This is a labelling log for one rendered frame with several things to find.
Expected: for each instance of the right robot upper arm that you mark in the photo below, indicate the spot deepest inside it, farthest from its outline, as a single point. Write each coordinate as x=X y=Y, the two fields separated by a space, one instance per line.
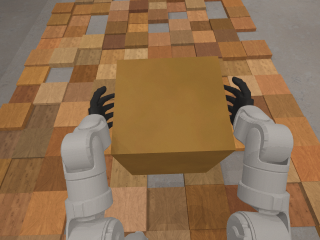
x=247 y=225

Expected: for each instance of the left robot upper arm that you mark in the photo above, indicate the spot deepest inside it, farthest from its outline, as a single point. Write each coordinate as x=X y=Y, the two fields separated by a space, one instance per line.
x=106 y=228

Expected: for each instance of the robot left forearm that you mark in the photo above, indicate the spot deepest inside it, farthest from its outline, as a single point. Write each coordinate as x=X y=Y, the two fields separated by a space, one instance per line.
x=84 y=166

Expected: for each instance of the robot right hand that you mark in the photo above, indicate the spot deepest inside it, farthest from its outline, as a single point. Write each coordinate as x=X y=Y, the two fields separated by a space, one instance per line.
x=243 y=97

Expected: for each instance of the robot right forearm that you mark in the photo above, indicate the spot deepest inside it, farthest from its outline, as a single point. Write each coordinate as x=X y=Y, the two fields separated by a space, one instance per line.
x=266 y=159

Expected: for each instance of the robot left hand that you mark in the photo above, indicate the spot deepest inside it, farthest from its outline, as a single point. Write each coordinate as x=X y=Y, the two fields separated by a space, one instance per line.
x=97 y=102

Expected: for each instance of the carton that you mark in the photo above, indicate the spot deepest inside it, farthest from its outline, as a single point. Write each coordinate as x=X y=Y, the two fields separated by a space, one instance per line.
x=170 y=116

